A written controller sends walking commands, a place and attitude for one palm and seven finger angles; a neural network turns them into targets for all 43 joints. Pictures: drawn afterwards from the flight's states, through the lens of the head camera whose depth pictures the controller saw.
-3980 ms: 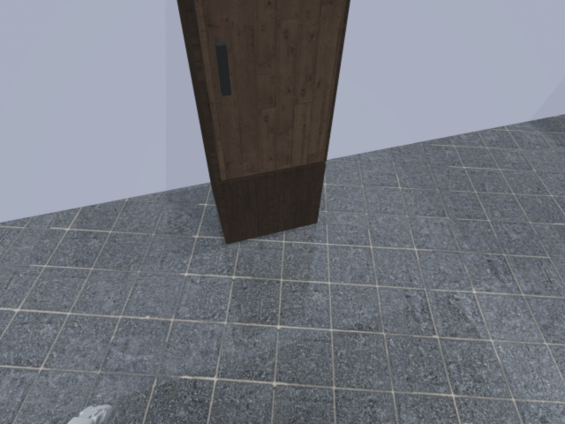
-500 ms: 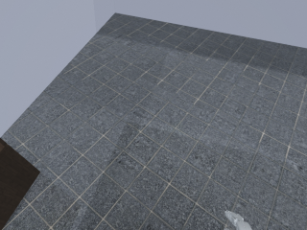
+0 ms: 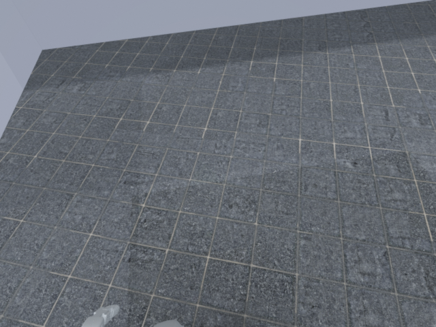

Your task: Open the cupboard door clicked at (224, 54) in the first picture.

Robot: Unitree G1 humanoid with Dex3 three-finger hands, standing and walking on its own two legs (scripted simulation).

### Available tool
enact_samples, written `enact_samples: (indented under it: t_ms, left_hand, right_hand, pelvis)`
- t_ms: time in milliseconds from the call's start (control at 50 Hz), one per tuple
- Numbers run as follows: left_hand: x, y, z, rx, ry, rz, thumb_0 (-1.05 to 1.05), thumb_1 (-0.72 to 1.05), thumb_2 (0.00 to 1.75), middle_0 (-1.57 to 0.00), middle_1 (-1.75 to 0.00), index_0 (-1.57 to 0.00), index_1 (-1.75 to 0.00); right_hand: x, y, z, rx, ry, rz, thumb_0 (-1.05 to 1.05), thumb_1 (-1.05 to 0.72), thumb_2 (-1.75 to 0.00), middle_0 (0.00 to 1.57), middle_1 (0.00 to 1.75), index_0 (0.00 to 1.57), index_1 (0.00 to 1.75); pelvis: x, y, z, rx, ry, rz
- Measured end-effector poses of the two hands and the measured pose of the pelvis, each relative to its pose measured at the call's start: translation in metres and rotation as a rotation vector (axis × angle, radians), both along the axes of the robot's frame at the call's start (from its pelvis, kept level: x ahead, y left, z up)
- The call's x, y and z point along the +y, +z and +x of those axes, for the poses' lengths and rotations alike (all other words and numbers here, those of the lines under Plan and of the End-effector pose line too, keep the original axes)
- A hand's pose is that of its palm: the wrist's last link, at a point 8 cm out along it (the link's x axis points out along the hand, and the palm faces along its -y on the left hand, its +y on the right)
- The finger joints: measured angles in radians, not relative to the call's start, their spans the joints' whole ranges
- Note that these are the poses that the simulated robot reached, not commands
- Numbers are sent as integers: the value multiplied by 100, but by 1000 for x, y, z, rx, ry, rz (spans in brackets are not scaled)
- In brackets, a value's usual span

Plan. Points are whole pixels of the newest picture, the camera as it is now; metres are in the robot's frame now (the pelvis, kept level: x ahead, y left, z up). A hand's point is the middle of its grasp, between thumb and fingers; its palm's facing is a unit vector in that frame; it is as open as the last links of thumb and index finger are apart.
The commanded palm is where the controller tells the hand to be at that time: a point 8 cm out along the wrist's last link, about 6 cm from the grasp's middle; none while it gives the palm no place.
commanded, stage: walk to a spot facing it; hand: left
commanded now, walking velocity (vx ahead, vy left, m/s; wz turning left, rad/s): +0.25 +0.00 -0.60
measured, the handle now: out of the picture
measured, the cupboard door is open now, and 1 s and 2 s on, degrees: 0 0 0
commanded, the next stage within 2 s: turn to face it in 0.68 s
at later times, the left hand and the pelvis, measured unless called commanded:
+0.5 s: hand out of the picture +0.12 +0.23 -0.17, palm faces -0.13 -0.98 -0.17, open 7.4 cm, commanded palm none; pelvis +0.10 +0.04 +0.01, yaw -15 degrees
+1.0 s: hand (195, 223) +0.36 +0.08 -0.14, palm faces -0.48 -0.85 -0.23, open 7.4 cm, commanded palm none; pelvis +0.16 -0.01 +0.01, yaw -25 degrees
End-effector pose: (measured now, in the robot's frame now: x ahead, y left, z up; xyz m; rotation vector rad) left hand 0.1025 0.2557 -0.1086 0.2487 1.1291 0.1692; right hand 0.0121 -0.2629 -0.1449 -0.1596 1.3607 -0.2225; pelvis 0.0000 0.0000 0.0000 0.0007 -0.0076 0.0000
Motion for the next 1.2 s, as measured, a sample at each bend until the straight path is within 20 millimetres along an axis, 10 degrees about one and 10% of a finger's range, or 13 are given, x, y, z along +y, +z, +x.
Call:
enact_samples:
  t_ms: [240,480,700,920,1060,1200]
  left_hand:
    - [-22,13,5,54,-70,-28,1,91,90,-20,-30,-20,-30]
    - [20,-34,16,240,-63,-97,1,91,90,-20,-30,-20,-30]
    - [19,-16,145,196,-263,-66,1,91,90,-20,-30,-19,-29]
    - [-87,-7,264,24,-515,-34,1,91,90,-20,-30,-19,-29]
    - [-137,3,270,-73,-500,-107,1,91,90,-20,-30,-20,-29]
    - [-109,-9,241,-34,-365,-144,0,91,90,-21,-30,-20,-30]
  right_hand:
    - [-3,32,59,-200,-53,19,1,-91,-90,20,29,20,30]
    - [34,49,138,-326,-62,-81,1,-91,-90,20,29,20,30]
    - [75,47,69,-126,-320,-53,1,-91,-90,20,29,20,30]
    - [92,9,-5,75,-556,79,1,-91,-90,20,29,20,30]
    - [80,3,8,124,-521,138,1,-91,-90,20,29,20,30]
    - [49,13,70,-1,-393,69,1,-91,-90,20,29,20,30]
  pelvis:
    - [-6,23,30,-9,-125,17]
    - [36,6,92,-10,-239,-21]
    - [43,23,133,-11,-398,-30]
    - [5,6,156,-2,-487,14]
    - [-12,10,163,-15,-413,4]
    - [-2,11,163,-16,-325,-10]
